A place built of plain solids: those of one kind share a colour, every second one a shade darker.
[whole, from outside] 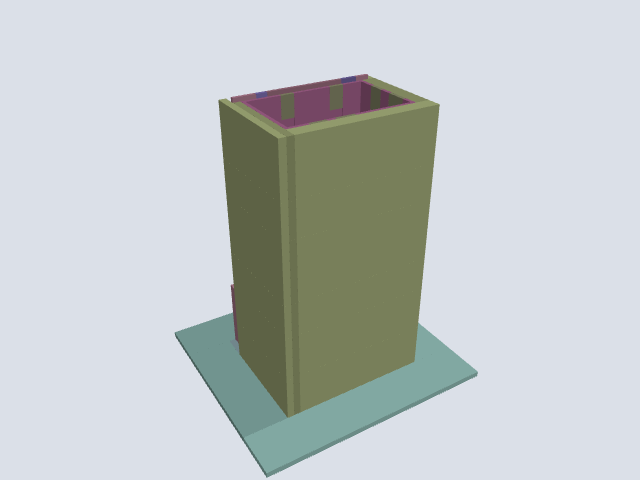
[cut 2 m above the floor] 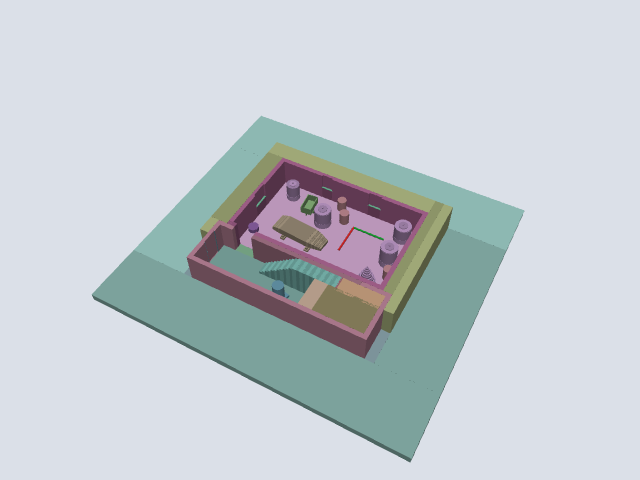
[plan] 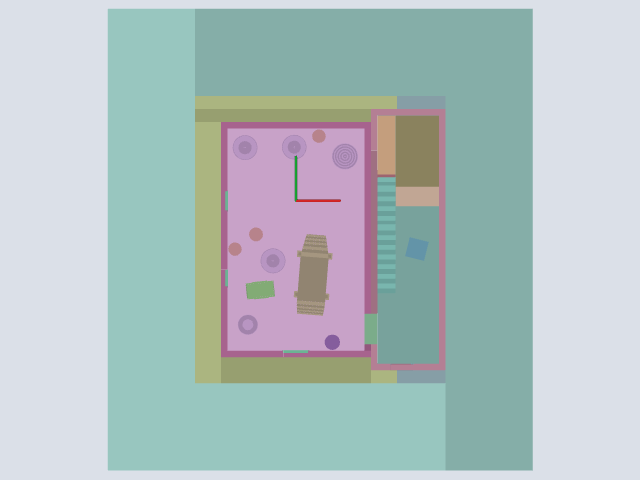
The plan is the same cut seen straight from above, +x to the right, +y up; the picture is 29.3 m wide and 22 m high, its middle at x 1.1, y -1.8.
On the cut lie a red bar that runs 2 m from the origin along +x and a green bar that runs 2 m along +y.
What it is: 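A harbour's pilots' and signal tower of tall halls, each with a gallery across one end; two of its long stairs turn on winders round a masonry block, nothing at the outer side of one of them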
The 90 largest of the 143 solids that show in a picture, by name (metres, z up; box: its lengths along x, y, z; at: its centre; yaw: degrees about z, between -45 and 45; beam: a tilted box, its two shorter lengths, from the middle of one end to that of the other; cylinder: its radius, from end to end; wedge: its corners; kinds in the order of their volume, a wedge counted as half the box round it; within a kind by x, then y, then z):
{
 "wall_fill_1": {"box": [1.19, 11.98, 4.35], "at": [-4.04, -2.38, 1.82]},
 "wall_fill_2": {"box": [1.19, 11.98, 4.07], "at": [-4.04, -2.38, 6.04]},
 "wall_fill_3": {"box": [1.19, 11.98, 3.03], "at": [-4.04, -2.38, 9.59]},
 "wall_fill_4": {"box": [1.19, 11.98, 5.37], "at": [-4.04, -2.38, 13.79]},
 "wall_fill_5": {"box": [1.19, 11.98, 3.02], "at": [-4.04, -2.38, 17.98]},
 "wall_fill_6": {"box": [1.19, 11.98, 4.58], "at": [-4.04, -2.38, 21.79]},
 "wall_fill_7": {"box": [8.07, 0.59, 4.35], "at": [-0.6, 3.91, 1.82]},
 "wall_fill_8": {"box": [8.07, 0.59, 4.07], "at": [-0.6, 3.91, 6.04]},
 "wall_fill_9": {"box": [8.07, 0.59, 3.03], "at": [-0.6, 3.91, 9.59]},
 "wall_fill_10": {"box": [8.07, 0.59, 5.37], "at": [-0.6, 3.91, 13.79]},
 "wall_fill_11": {"box": [8.07, 0.59, 3.02], "at": [-0.6, 3.91, 17.98]},
 "wall_fill_12": {"box": [8.07, 0.59, 4.58], "at": [-0.6, 3.91, 21.79]},
 "wall_fill_13": {"box": [6.88, 1.19, 4.35], "at": [0.0, -7.77, 1.82]},
 "wall_fill_14": {"box": [6.88, 1.19, 4.58], "at": [0.0, -7.77, 21.79]},
 "wall_fill_15": {"box": [9.26, 0.6, 4.35], "at": [0.0, 4.5, 1.82]},
 "wall_fill_16": {"box": [9.26, 0.6, 4.07], "at": [0.0, 4.5, 6.04]},
 "wall_fill_17": {"box": [9.26, 0.6, 3.03], "at": [0.0, 4.5, 9.59]},
 "wall_fill_18": {"box": [9.26, 0.6, 5.37], "at": [0.0, 4.5, 13.79]},
 "wall_fill_19": {"box": [9.26, 0.6, 3.02], "at": [0.0, 4.5, 17.98]},
 "wall_fill_20": {"box": [9.26, 0.6, 4.58], "at": [0.0, 4.5, 21.79]},
 "wall_fill_21": {"box": [1.19, 0.6, 4.35], "at": [4.03, -8.07, 1.82]},
 "ground_garden_1": {"box": [4.0, 21.17, 0.5], "at": [-6.63, -1.78, -0.27]},
 "ground_garden_2": {"box": [11.48, 4.0, 0.5], "at": [1.11, -10.37, -0.27]},
 "ground_garden_3": {"box": [11.48, 4.0, 0.5], "at": [1.11, 6.8, -0.27]},
 "ground_garden_4": {"box": [4.0, 21.17, 0.5], "at": [8.85, -1.78, -0.27]},
 "wall_yard_1": {"box": [0.29, 1.19, 24.58], "at": [3.58, -7.17, 12.14]},
 "wall_yard_2": {"box": [0.29, 6.55, 24.58], "at": [3.58, -1.9, 12.14]},
 "wall_yard_3": {"box": [0.29, 0.92, 4.5], "at": [3.58, 1.84, 2.1]},
 "wall_yard_4": {"box": [0.29, 1.91, 24.58], "at": [3.58, 3.25, 12.14]},
 "wall_yard_5": {"box": [0.9, 0.3, 2.99], "at": [3.89, -7.62, 1.34]},
 "wall_yard_6": {"box": [1.05, 0.26, 2.1], "at": [4.86, -7.64, 1.05]},
 "wall_yard_7": {"box": [3.41, 0.3, 3.05], "at": [5.14, 4.05, 1.37]},
 "wall_yard_8": {"box": [3.12, 0.3, 3.32], "at": [5.29, 4.05, 4.56]},
 "wall_yard_9": {"box": [1.47, 0.3, 2.99], "at": [6.12, -7.62, 1.34]},
 "wall_yard_10": {"box": [0.3, 11.97, 3.05], "at": [6.7, -1.78, 1.37]},
 "wall_1": {"box": [0.3, 3.26, 4.35], "at": [-3.29, -5.55, 1.82]},
 "wall_2": {"box": [0.3, 5.21, 4.58], "at": [-3.29, -4.57, 21.79]},
 "wall_3": {"box": [0.3, 2.73, 4.35], "at": [-3.29, -1.8, 1.82]},
 "wall_4": {"box": [0.3, 3.18, 4.35], "at": [-3.29, 2.02, 1.82]},
 "wall_5": {"box": [0.3, 1.89, 4.58], "at": [-3.29, 2.67, 21.79]},
 "wall_6": {"box": [2.85, 0.3, 4.35], "at": [-2.02, -7.03, 1.82]},
 "wall_7": {"box": [1.04, 0.3, 4.58], "at": [-0.05, -7.03, 21.79]},
 "wall_8": {"box": [1.14, 0.3, 1.25], "at": [-0.02, -7.03, 0.27]},
 "wall_9": {"box": [6.88, 0.3, 4.35], "at": [0.0, 3.46, 1.82]},
 "wall_10": {"box": [6.88, 0.3, 4.58], "at": [0.0, 3.46, 21.79]},
 "wall_11": {"box": [2.88, 0.3, 4.35], "at": [1.99, -7.03, 1.82]},
 "wall_12": {"box": [1.68, 0.3, 4.58], "at": [2.6, -7.03, 21.79]},
 "wall_13": {"box": [0.29, 0.6, 4.35], "at": [3.29, -6.88, 1.82]},
 "wall_14": {"box": [0.29, 2.02, 4.58], "at": [3.29, -6.17, 21.79]},
 "wall_15": {"box": [0.29, 3.2, 4.58], "at": [3.29, -2.33, 21.79]},
 "wall_16": {"box": [0.29, 8.79, 4.35], "at": [3.29, -0.78, 1.82]},
 "wall_17": {"box": [0.29, 3.19, 4.58], "at": [3.29, 2.02, 21.79]},
 "wall_18": {"box": [0.2, 1.23, 1.43], "at": [3.34, -4.54, 21.46]},
 "floor_1": {"box": [6.29, 10.19, 0.35], "at": [0.0, -1.78, -0.18]},
 "wall_shed_1": {"box": [1.98, 3.27, 2.67], "at": [5.56, 2.27, 1.28]},
 "wall_over_yard_1": {"box": [0.29, 1.4, 21.93], "at": [3.58, -5.88, 13.46]},
 "wall_over_yard_2": {"box": [0.29, 0.92, 17.58], "at": [3.58, 1.84, 15.64]},
 "floor_yard_1": {"box": [2.82, 11.37, 0.35], "at": [5.14, -1.78, -0.18]},
 "step_1": {"box": [0.84, 0.28, 1.62], "at": [4.15, -2.33, 0.76]},
 "step_2": {"box": [0.84, 0.28, 1.79], "at": [4.15, -2.11, 0.84]},
 "step_3": {"box": [0.84, 0.28, 1.96], "at": [4.15, -1.88, 0.93]},
 "step_4": {"box": [0.84, 0.28, 2.14], "at": [4.15, -1.66, 1.02]},
 "step_5": {"box": [0.84, 0.28, 2.31], "at": [4.15, -1.44, 1.11]},
 "step_6": {"box": [0.84, 0.28, 2.49], "at": [4.15, -1.22, 1.19]},
 "step_7": {"box": [0.84, 0.28, 2.66], "at": [4.15, -1.0, 1.28]},
 "step_8": {"box": [0.84, 0.28, 2.83], "at": [4.15, -0.78, 1.37]},
 "step_9": {"box": [0.84, 0.28, 3.01], "at": [4.15, -0.55, 1.45]},
 "step_10": {"box": [0.84, 0.28, 3.18], "at": [4.15, -0.33, 1.54]},
 "step_11": {"box": [0.84, 0.28, 3.36], "at": [4.15, -0.11, 1.63]},
 "step_12": {"box": [0.84, 0.28, 3.53], "at": [4.15, 0.11, 1.71]},
 "step_13": {"box": [0.84, 0.28, 3.7], "at": [4.15, 0.33, 1.8]},
 "step_14": {"box": [0.84, 0.28, 3.88], "at": [4.15, 0.55, 1.89]},
 "step_15": {"box": [0.84, 0.28, 4.05], "at": [4.15, 0.78, 1.98]},
 "step_16": {"box": [0.84, 0.28, 4.23], "at": [4.15, 1.0, 2.06]},
 "wall_pier_out_1": {"box": [0.84, 2.7, 4.15], "at": [4.15, 2.55, 2.02]},
 "store_buoy_1": {"cylinder": 0.57, "from": [-2.33, 2.43, -0.02], "to": [-2.33, 2.43, 0.37]},
 "store_buoy_2": {"cylinder": 0.56, "from": [-2.33, 2.43, 0.37], "to": [-2.33, 2.43, 1.18]},
 "store_buoy_3": {"cylinder": 0.45, "from": [-2.21, -5.68, 0.37], "to": [-2.21, -5.68, 1.23]},
 "store_buoy_4": {"cylinder": 0.58, "from": [-1.05, -2.76, -0.02], "to": [-1.05, -2.76, 0.4]},
 "store_buoy_5": {"cylinder": 0.57, "from": [-1.05, -2.76, 0.4], "to": [-1.05, -2.76, 1.29]},
 "store_buoy_6": {"cylinder": 0.56, "from": [-0.08, 2.46, 0.46], "to": [-0.08, 2.46, 1.49]},
 "store_buoy_7": {"cylinder": 0.6, "from": [2.24, 2.03, -0.02], "to": [2.24, 2.03, 0.43]},
 "wall_head_1": {"box": [1.68, 0.3, 1.94], "at": [-1.41, -7.03, 23.11]},
 "wall_head_2": {"box": [1.28, 0.3, 1.89], "at": [1.11, -7.03, 23.13]},
 "wall_head_3": {"box": [0.29, 1.23, 1.9], "at": [3.29, -4.54, 23.12]},
 "wall_head_4": {"box": [0.29, 1.15, 1.91], "at": [3.29, -0.15, 23.12]},
 "floor_quay_1": {"box": [3.12, 0.6, 0.5], "at": [5.29, -8.07, -0.27]},
 "floor_quay_2": {"box": [3.12, 0.6, 0.5], "at": [5.29, 4.5, -0.27]},
 "punt_upturned_1": {"box": [1.29, 2.04, 0.46], "at": [0.77, -3.6, 0.5], "yaw": -4.5},
 "water_butt_yard_1": {"cylinder": 0.36, "from": [5.54, -2.21, 0.15], "to": [5.54, -2.21, 1.23]}
}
